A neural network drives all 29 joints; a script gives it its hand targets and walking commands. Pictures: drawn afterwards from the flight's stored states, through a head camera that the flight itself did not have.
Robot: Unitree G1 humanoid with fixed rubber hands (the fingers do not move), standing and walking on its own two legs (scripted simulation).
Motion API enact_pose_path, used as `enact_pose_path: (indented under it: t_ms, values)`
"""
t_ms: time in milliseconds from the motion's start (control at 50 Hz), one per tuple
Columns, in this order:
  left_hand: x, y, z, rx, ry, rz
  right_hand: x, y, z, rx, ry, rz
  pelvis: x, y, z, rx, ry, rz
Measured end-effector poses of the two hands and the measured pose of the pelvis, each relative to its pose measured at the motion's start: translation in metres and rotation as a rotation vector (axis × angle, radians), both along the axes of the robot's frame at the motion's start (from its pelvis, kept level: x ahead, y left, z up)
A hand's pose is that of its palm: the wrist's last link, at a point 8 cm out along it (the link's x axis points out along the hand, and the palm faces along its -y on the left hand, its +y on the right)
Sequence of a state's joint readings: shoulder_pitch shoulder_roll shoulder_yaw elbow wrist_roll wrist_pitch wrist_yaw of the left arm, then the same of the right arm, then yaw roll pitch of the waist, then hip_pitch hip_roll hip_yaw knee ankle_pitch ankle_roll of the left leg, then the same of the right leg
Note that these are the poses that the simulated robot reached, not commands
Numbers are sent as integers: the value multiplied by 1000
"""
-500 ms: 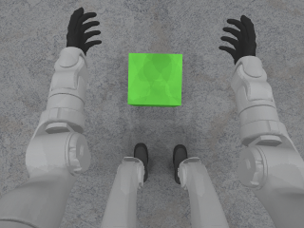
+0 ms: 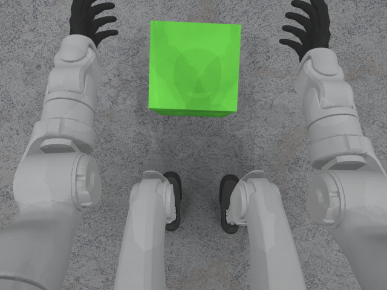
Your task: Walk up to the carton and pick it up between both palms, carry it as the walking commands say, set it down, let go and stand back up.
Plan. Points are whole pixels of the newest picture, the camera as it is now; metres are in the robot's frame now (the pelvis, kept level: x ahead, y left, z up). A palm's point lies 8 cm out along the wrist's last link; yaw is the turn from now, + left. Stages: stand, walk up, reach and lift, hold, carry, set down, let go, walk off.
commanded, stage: reach and lift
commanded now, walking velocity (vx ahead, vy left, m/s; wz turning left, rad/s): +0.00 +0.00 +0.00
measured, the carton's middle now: (193, 78) +0.53 +0.03 -0.40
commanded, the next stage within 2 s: none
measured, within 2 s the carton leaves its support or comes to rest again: neither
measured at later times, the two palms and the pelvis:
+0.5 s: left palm (118, 62) +0.54 +0.20 -0.27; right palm (276, 70) +0.52 -0.16 -0.27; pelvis -0.02 +0.01 -0.11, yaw -1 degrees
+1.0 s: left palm (128, 70) +0.53 +0.20 -0.33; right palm (267, 77) +0.52 -0.16 -0.33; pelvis -0.03 +0.00 -0.16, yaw -1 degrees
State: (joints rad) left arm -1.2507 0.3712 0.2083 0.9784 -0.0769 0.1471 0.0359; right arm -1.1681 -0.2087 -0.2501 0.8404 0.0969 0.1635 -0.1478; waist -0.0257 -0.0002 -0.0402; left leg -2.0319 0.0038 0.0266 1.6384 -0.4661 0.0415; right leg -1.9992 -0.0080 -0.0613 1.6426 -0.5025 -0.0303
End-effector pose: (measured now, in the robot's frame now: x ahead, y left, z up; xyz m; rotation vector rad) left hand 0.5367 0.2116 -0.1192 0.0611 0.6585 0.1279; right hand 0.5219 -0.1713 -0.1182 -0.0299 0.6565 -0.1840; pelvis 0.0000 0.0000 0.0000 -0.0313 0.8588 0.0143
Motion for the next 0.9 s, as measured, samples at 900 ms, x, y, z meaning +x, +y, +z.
enact_pose_path:
  t_ms: [900]
  values:
    - [-2,-15,-217,-18,61,6,3,6,-215,6,69,25,-26,1,-158,-1,-269,-18]
